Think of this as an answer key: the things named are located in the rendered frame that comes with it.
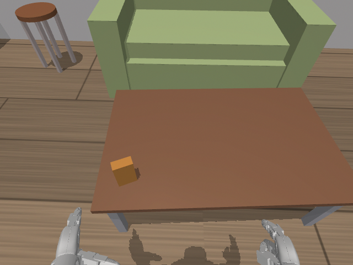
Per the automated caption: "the carton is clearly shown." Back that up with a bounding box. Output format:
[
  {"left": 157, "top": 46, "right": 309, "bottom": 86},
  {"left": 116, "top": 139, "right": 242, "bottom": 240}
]
[{"left": 110, "top": 156, "right": 137, "bottom": 187}]

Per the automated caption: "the left robot arm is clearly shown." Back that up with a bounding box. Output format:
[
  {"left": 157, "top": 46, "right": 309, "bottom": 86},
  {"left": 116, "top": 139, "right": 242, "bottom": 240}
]
[{"left": 50, "top": 254, "right": 79, "bottom": 265}]

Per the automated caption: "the coffee table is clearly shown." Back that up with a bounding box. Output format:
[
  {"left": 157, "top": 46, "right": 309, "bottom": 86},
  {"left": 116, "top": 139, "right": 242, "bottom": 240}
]
[{"left": 90, "top": 88, "right": 353, "bottom": 232}]

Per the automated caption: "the stool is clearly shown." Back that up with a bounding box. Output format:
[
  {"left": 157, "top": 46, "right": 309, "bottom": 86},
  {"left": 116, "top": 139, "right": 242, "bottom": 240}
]
[{"left": 15, "top": 2, "right": 77, "bottom": 73}]

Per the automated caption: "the sofa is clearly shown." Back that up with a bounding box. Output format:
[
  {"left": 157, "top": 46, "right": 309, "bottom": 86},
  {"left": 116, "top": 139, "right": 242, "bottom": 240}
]
[{"left": 87, "top": 0, "right": 336, "bottom": 98}]

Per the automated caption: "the right robot hand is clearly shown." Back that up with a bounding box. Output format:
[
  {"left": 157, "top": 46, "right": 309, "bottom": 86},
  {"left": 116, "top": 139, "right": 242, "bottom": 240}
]
[{"left": 256, "top": 219, "right": 300, "bottom": 265}]

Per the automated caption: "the left robot hand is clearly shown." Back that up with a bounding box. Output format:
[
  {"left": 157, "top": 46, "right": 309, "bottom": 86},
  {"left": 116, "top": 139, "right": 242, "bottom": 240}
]
[{"left": 56, "top": 207, "right": 120, "bottom": 265}]

